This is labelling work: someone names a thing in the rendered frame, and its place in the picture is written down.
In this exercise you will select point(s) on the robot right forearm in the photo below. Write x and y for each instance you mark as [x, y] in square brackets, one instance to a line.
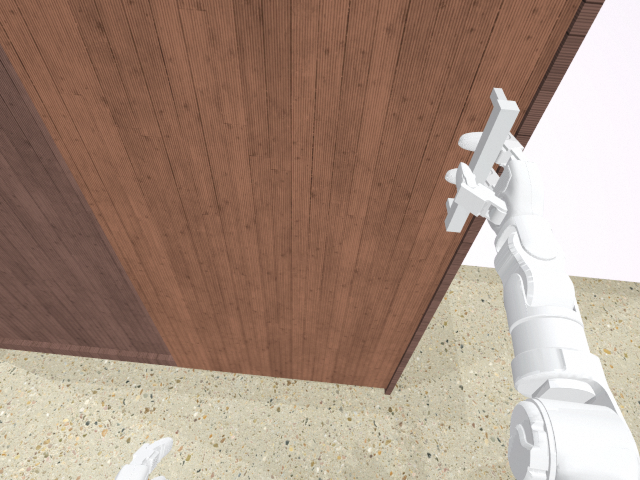
[552, 356]

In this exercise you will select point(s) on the right robot hand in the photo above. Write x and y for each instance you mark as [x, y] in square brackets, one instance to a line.
[518, 191]

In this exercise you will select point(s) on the handle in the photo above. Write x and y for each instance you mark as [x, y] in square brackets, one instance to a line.
[492, 139]

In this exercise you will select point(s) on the wardrobe door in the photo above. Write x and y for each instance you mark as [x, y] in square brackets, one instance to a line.
[60, 279]
[271, 173]

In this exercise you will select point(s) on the robot right upper arm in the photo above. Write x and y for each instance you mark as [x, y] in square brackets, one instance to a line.
[561, 440]

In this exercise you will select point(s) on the left robot hand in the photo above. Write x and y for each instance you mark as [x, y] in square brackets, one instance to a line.
[145, 459]

